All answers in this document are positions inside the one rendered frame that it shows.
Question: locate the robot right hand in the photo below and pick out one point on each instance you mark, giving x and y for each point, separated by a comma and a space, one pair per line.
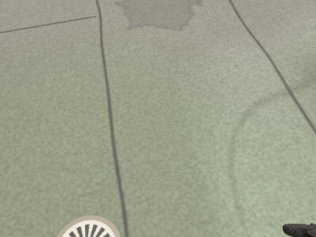
300, 230

